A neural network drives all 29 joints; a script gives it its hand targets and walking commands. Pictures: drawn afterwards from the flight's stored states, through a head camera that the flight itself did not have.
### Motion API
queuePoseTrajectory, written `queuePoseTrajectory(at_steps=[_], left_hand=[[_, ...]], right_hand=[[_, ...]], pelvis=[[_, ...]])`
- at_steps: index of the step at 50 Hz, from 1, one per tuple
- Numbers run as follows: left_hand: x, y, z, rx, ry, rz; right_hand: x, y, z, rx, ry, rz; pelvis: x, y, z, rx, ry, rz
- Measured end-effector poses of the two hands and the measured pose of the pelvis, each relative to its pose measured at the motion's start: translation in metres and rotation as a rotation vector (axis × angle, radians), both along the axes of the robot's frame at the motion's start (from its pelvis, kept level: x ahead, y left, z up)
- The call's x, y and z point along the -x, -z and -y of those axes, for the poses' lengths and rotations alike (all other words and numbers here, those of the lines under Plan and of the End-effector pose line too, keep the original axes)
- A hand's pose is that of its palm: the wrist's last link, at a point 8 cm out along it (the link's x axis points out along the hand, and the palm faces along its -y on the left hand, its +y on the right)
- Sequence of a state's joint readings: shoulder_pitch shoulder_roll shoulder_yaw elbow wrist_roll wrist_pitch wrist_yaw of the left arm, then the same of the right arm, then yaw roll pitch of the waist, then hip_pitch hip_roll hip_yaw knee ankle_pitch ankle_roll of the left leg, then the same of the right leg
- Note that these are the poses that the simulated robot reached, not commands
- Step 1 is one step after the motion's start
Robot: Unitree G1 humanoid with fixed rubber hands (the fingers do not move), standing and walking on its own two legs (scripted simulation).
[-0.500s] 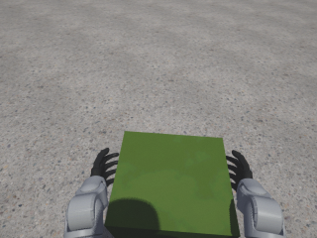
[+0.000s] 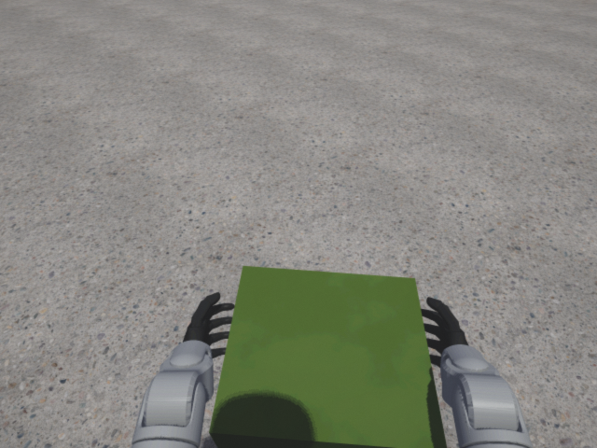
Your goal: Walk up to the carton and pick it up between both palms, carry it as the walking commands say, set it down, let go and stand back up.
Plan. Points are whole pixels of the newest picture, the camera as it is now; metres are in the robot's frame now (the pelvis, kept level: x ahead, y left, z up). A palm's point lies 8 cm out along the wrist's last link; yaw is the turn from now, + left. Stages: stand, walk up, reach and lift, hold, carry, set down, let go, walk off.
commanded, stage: set down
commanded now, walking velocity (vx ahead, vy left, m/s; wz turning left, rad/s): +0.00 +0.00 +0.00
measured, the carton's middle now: (320, 376) +0.25 -0.01 -0.05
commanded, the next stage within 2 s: none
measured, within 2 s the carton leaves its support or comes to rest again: neither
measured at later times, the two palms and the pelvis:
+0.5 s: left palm (212, 332) +0.30 +0.15 -0.01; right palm (440, 337) +0.29 -0.19 +0.00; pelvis +0.00 -0.02 -0.01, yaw +0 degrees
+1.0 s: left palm (232, 349) +0.32 +0.13 -0.10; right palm (431, 358) +0.31 -0.20 -0.10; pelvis -0.01 +0.00 -0.05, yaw -3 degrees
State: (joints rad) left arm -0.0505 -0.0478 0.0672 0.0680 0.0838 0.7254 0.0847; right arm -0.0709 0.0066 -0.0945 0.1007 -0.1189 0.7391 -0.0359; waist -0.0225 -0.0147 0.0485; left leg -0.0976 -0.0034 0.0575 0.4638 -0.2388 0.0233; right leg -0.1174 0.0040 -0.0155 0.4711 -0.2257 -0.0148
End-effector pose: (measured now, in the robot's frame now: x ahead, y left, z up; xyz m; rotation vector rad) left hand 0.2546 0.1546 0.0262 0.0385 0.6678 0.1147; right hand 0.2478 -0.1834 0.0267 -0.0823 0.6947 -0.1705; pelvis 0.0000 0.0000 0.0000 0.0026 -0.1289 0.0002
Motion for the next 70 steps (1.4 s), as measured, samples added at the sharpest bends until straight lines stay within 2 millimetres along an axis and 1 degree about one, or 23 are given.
queuePoseTrajectory(at_steps=[5,9,14,17,22,26,36,45,56,62,70], left_hand=[[-0.005,-0.001,0.005,0.015,-0.021,-0.003],[-0.009,0.003,0.006,0.026,-0.033,-0.009],[-0.020,0.013,0.005,0.040,-0.033,-0.013],[-0.029,0.019,0.005,0.044,-0.025,-0.019],[-0.042,0.027,0.005,0.038,-0.005,-0.022],[-0.046,0.039,0.005,0.039,-0.004,-0.040],[-0.056,0.077,0.012,0.047,0.012,-0.060],[-0.065,0.113,0.021,0.058,0.012,-0.049],[-0.075,0.149,0.016,0.057,-0.013,-0.035],[-0.084,0.168,0.018,0.056,-0.010,-0.031],[-0.095,0.197,0.021,0.055,-0.001,-0.033]], right_hand=[[-0.007,0.002,0.004,-0.005,-0.002,-0.005],[-0.011,0.006,0.006,-0.018,0.011,-0.014],[-0.021,0.012,0.004,-0.031,0.033,-0.018],[-0.028,0.016,0.004,-0.025,0.039,-0.024],[-0.037,0.022,0.004,-0.017,0.047,-0.026],[-0.041,0.033,0.004,-0.018,0.052,-0.044],[-0.044,0.071,0.010,-0.018,0.076,-0.059],[-0.050,0.107,0.020,-0.019,0.084,-0.048],[-0.067,0.147,0.016,-0.038,0.067,-0.035],[-0.075,0.166,0.017,-0.041,0.073,-0.031],[-0.084,0.194,0.020,-0.038,0.076,-0.033]], pelvis=[[0.005,0.001,0.008,-0.003,-0.005,0.005],[0.009,0.003,0.014,-0.001,-0.010,-0.008],[0.012,0.006,0.020,0.003,0.000,-0.033],[0.012,0.008,0.021,0.004,0.003,-0.052],[0.006,0.008,0.019,0.007,0.008,-0.087],[0.000,0.008,0.015,0.009,0.008,-0.121],[-0.005,0.017,0.001,0.004,0.023,-0.264],[0.006,0.038,-0.005,-0.008,0.041,-0.399],[0.026,0.073,0.000,-0.011,0.030,-0.515],[0.035,0.092,0.004,-0.014,0.027,-0.566],[0.042,0.118,0.007,-0.017,0.025,-0.634]])
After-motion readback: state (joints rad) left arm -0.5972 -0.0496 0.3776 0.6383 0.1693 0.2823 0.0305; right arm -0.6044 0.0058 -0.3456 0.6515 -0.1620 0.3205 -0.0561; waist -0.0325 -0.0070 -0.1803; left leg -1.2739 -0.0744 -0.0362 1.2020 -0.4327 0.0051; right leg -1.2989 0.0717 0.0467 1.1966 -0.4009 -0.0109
